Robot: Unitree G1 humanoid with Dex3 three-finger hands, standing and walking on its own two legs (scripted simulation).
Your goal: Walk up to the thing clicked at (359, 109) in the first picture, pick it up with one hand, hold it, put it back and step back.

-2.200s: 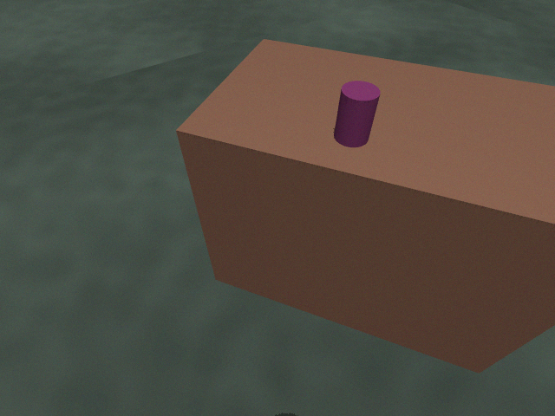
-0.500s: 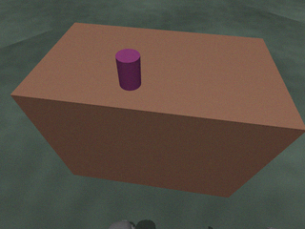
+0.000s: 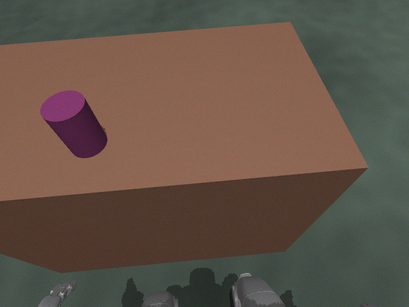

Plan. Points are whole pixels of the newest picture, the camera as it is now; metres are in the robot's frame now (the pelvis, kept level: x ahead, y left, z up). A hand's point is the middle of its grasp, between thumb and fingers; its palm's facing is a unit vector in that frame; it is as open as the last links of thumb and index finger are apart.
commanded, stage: walk up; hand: left
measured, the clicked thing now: (77, 126) +0.47 +0.26 +0.07
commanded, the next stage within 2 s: none
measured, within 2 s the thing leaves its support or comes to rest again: neither
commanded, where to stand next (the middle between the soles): +0.03 +0.04 m, yaw +0 degrees
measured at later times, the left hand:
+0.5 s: hand out of the picture +0.07 +0.30 -0.15, palm faces +0.00 -0.92 -0.39, open 7.4 cm
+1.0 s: hand out of the picture +0.05 +0.30 -0.12, palm faces -0.02 -0.94 -0.35, open 7.4 cm
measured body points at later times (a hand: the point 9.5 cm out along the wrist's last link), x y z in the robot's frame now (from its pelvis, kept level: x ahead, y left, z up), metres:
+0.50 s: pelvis -0.02 +0.02 +0.00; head +0.01 +0.04 +0.45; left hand +0.07 +0.35 -0.12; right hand +0.04 -0.30 -0.10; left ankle -0.01 +0.14 -0.71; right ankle +0.00 -0.11 -0.67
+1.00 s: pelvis -0.03 +0.04 +0.03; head -0.03 +0.05 +0.48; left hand +0.05 +0.35 -0.10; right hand +0.04 -0.26 -0.10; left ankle -0.01 +0.16 -0.71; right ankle -0.03 -0.10 -0.71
